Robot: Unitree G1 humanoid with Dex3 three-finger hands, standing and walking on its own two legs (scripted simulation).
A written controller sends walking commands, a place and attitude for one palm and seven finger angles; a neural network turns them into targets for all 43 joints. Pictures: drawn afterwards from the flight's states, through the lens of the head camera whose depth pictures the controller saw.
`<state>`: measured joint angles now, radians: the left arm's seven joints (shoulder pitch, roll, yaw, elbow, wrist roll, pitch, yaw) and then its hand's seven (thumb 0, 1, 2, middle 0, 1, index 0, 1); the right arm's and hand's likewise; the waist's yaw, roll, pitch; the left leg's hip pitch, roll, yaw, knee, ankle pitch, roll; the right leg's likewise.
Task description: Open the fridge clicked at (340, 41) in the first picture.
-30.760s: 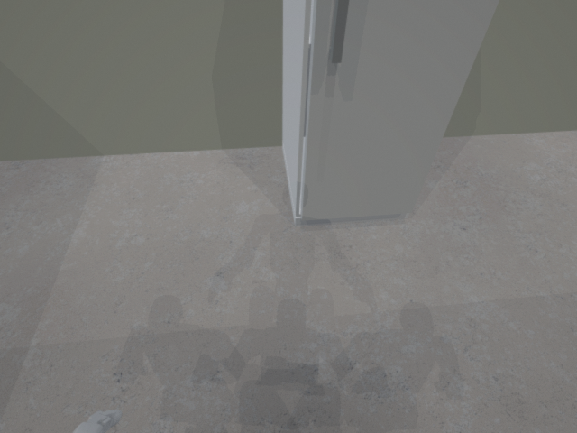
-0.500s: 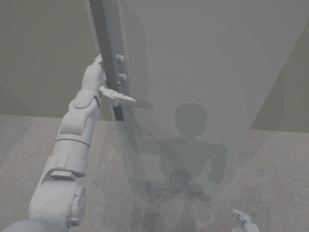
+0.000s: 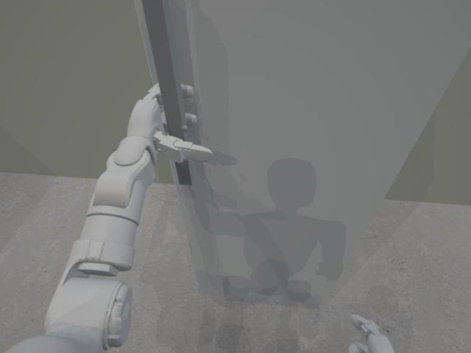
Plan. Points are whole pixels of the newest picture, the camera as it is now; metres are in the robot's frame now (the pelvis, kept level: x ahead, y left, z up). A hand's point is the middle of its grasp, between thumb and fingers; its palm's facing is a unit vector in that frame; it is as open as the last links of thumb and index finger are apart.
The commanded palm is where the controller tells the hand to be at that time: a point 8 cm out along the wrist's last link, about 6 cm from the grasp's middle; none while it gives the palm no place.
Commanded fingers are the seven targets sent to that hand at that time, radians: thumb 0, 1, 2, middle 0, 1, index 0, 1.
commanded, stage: grip the handle and tug to test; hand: left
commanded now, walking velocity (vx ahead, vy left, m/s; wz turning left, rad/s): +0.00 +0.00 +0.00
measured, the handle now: (175, 86) +0.47 +0.14 +0.25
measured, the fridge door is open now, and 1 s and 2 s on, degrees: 0 0 2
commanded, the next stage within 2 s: pull the door a little, standing still in 1.28 s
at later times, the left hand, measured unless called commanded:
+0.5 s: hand (183, 127) +0.41 +0.12 +0.20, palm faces +0.00 -1.00 -0.01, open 6.3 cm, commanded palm +0.39 +0.16 +0.20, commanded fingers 0.00 0.90 0.90 -0.45 -1.40 -0.45 -1.40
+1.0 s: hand (184, 127) +0.41 +0.12 +0.20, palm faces +0.00 -1.00 -0.01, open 6.0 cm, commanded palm +0.37 +0.16 +0.20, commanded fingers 0.00 0.90 0.90 -0.45 -1.40 -0.45 -1.40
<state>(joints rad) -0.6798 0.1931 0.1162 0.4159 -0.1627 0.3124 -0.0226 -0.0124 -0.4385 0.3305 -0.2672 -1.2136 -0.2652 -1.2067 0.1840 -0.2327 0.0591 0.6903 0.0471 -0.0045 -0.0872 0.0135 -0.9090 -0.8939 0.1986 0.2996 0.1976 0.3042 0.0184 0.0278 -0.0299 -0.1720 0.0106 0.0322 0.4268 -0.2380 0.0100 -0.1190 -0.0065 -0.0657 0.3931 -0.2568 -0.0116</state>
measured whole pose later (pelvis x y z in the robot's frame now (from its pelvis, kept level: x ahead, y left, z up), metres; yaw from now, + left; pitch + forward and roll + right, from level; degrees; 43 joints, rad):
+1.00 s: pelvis +0.00 +0.00 +0.00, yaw +0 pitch -1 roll +0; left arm -0.69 0.21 0.13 0.45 -0.16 0.28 -0.03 0.00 0.68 0.77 -0.36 -1.40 -0.34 -1.40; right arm 0.20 -0.24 0.06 0.69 0.05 -0.03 -0.08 0.01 -0.91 -0.89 0.20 0.30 0.20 0.30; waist 0.02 0.03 -0.03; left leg -0.18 0.02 0.03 0.43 -0.24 0.01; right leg -0.13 0.00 -0.06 0.40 -0.26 -0.02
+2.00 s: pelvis +0.08 -0.01 +0.01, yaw -10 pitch +2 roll +0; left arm 0.05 0.22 0.26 -0.44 -0.25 0.51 -0.06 -0.01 0.71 0.74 -0.24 -1.32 -0.17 -1.36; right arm 0.17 -0.24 0.07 0.55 0.04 0.09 -0.03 0.02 -0.91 -0.89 0.20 0.30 0.20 0.30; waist 0.03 0.05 -0.13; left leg -0.08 0.02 0.04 0.43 -0.18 0.00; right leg -0.09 0.01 -0.01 0.40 -0.19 -0.03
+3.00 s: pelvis +0.00 -0.12 -0.01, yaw +7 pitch -3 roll -2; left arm 0.17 0.28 0.09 -0.50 -0.03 -0.04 0.12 -0.07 0.49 0.75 -0.45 -1.41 -0.23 -1.36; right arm 0.22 -0.19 0.01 0.60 -0.02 0.00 -0.08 0.01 -0.91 -0.89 0.20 0.30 0.20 0.30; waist -0.02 0.02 0.05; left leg -0.23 0.07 0.03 0.54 -0.25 0.00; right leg -0.51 0.08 0.03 1.20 -0.43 0.03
